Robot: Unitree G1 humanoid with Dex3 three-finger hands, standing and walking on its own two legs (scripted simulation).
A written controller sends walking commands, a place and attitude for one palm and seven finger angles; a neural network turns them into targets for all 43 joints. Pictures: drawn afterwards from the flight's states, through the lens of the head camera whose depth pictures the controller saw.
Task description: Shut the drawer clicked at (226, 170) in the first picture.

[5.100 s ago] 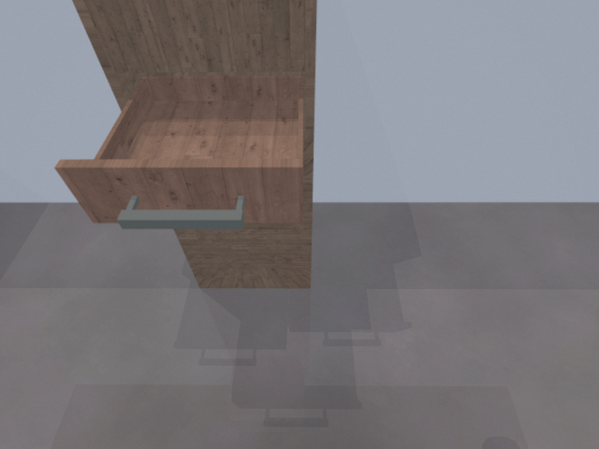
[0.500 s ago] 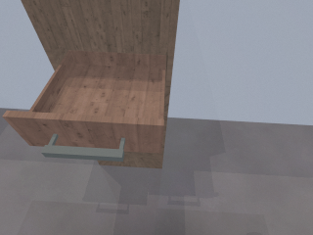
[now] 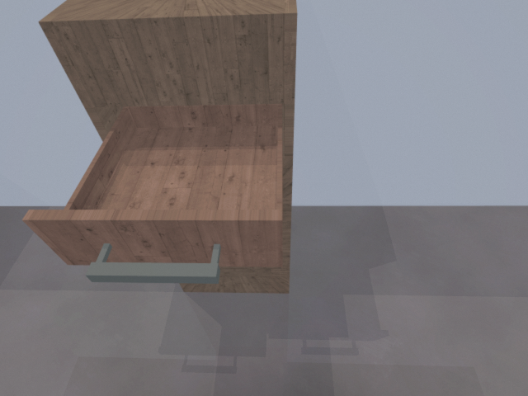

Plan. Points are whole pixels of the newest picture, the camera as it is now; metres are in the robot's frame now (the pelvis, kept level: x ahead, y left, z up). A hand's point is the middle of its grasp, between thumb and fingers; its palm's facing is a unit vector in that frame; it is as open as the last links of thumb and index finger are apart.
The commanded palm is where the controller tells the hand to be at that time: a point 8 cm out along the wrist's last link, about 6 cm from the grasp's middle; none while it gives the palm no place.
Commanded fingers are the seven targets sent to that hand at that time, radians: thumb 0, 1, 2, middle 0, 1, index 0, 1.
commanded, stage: come to a stop and stand still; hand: left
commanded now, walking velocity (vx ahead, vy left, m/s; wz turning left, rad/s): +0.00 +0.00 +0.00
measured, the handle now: (157, 261) +0.30 +0.19 +0.04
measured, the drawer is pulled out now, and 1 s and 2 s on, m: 0.29 0.29 0.29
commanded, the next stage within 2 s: look again from close up in 0.52 s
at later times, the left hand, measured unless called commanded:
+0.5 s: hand out of the picture +0.04 +0.16 -0.17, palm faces +0.01 -0.98 -0.22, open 7.3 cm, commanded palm none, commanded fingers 0.00 0.90 0.90 -0.20 -0.30 -0.20 -0.30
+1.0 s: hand out of the picture +0.03 +0.14 -0.17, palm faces +0.03 -0.98 -0.20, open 7.3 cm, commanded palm none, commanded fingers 0.00 0.90 0.90 -0.20 -0.30 -0.20 -0.30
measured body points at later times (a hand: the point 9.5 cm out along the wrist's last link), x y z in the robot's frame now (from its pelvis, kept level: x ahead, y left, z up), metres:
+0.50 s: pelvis +0.03 -0.02 +0.00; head +0.04 -0.03 +0.45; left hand +0.04 +0.21 -0.15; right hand +0.03 -0.24 -0.16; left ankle -0.01 +0.09 -0.74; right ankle +0.02 -0.13 -0.74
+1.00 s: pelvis +0.03 -0.03 +0.00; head +0.05 -0.03 +0.45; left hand +0.03 +0.19 -0.15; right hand +0.02 -0.23 -0.16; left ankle -0.01 +0.09 -0.74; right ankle +0.02 -0.13 -0.74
